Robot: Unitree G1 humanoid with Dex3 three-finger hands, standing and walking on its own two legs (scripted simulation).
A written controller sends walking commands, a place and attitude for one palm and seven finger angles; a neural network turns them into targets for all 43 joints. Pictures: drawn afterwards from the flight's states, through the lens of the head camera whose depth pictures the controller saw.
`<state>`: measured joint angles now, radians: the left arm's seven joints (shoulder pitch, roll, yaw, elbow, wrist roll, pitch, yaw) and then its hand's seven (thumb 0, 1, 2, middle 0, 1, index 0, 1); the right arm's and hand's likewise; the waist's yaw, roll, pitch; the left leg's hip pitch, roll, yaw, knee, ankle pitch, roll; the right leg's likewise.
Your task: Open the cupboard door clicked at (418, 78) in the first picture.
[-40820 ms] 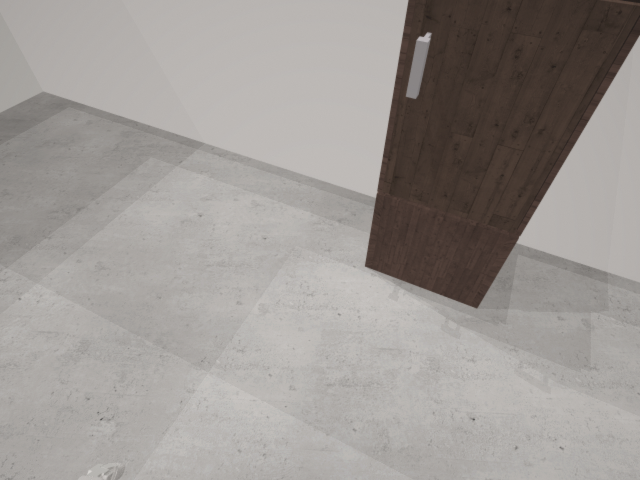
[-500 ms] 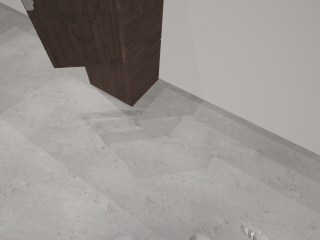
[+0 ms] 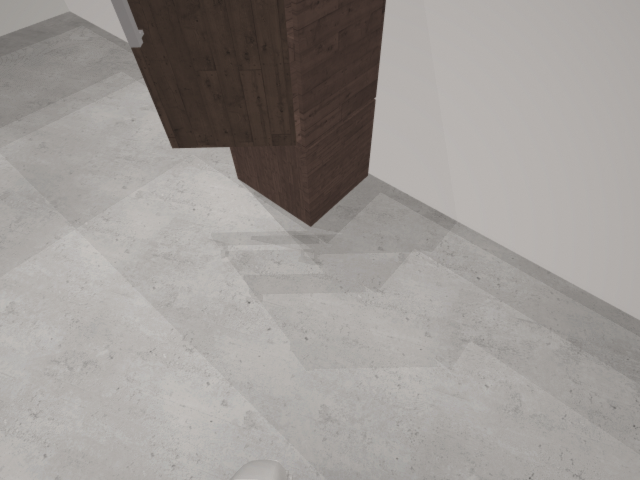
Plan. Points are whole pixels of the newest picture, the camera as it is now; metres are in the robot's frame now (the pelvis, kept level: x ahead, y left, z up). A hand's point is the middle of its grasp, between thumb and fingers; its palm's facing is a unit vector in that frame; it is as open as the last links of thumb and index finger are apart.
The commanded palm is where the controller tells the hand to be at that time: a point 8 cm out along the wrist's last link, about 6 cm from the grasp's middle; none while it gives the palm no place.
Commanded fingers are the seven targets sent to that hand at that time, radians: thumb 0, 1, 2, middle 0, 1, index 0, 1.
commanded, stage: take the last steps up to it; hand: left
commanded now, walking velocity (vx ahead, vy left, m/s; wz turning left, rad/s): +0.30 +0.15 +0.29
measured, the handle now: (128, 13) +1.05 +0.51 +0.08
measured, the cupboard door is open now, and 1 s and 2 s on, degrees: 41 41 41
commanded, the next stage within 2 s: come to a stop and stand still in 1.32 s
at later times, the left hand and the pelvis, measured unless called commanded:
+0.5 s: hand out of the picture +0.14 +0.28 -0.17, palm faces +0.16 -0.97 -0.19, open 7.4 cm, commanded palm none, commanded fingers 0.00 0.90 0.90 -0.20 -0.30 -0.20 -0.30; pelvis +0.09 +0.08 +0.00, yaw +7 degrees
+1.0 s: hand (158, 375) +0.28 +0.28 -0.15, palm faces +0.22 -0.94 -0.25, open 7.1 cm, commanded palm none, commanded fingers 0.00 0.90 0.90 -0.20 -0.30 -0.20 -0.30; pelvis +0.29 +0.09 +0.01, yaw +9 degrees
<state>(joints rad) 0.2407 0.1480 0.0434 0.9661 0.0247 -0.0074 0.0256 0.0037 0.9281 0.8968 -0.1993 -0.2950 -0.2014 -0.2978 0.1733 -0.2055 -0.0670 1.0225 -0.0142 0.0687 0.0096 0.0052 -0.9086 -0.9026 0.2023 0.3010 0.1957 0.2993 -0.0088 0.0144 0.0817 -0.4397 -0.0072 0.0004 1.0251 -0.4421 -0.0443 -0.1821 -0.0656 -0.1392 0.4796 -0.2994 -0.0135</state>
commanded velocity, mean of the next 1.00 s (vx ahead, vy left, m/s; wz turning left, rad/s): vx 0.30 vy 0.14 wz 0.07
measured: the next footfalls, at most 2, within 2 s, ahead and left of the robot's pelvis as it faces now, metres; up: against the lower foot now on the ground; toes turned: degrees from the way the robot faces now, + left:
left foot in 0.20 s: +0.06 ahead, +0.14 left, +0.00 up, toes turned +10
right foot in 0.72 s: +0.31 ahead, +0.00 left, +0.00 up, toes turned -1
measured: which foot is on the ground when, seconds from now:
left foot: up 0.00-0.18, down 0.20-0.72, up 0.74-1.00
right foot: down 0.00-0.20, up 0.22-0.70, down 0.72-1.00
